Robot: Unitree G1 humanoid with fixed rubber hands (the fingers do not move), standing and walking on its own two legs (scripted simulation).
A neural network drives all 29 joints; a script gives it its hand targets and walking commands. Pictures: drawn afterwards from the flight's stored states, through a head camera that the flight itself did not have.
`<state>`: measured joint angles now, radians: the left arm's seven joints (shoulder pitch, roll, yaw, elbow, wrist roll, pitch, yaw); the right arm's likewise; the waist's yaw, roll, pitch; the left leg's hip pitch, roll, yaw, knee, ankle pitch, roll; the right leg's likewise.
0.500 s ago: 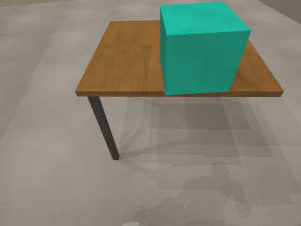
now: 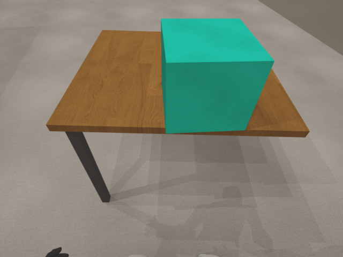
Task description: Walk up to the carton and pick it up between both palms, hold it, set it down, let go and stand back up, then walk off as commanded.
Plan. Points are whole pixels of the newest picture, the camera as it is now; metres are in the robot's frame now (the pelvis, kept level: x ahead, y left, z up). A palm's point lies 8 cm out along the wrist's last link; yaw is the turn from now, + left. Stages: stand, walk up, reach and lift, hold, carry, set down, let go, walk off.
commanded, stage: walk up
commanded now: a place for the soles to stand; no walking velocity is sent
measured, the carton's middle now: (203, 74) +0.65 -0.07 +0.09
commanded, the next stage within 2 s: none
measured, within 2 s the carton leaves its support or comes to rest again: neither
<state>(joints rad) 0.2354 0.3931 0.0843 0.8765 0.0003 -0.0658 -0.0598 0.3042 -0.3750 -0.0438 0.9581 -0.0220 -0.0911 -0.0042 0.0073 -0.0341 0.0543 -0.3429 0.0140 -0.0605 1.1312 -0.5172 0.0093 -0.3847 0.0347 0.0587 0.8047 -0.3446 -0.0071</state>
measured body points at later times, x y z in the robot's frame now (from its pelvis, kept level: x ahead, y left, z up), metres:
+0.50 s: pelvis +0.10 -0.01 +0.00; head +0.12 +0.02 +0.45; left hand +0.24 +0.29 -0.12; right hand +0.09 -0.34 -0.09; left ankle +0.06 +0.15 -0.70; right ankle +0.16 -0.14 -0.69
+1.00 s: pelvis +0.17 -0.02 +0.00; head +0.20 +0.01 +0.45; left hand +0.27 +0.29 -0.13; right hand +0.19 -0.34 -0.10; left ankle +0.20 +0.12 -0.70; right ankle +0.18 -0.15 -0.67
